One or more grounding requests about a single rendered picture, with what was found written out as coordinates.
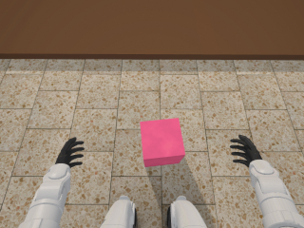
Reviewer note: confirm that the robot left hand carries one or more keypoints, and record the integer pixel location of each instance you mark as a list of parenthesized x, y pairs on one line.
[(67, 150)]

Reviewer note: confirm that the robot right hand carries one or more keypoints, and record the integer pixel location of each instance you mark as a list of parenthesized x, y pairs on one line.
[(251, 152)]

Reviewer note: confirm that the left robot forearm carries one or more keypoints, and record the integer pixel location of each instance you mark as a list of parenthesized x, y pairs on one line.
[(49, 201)]

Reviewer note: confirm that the robot left shin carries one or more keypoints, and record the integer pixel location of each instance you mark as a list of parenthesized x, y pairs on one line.
[(125, 198)]

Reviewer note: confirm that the carton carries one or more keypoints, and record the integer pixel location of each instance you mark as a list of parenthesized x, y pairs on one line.
[(162, 142)]

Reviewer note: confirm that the left robot thigh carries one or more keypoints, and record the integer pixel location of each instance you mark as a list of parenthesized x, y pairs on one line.
[(120, 215)]

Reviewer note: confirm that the right robot forearm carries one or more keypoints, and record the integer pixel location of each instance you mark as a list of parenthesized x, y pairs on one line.
[(274, 200)]

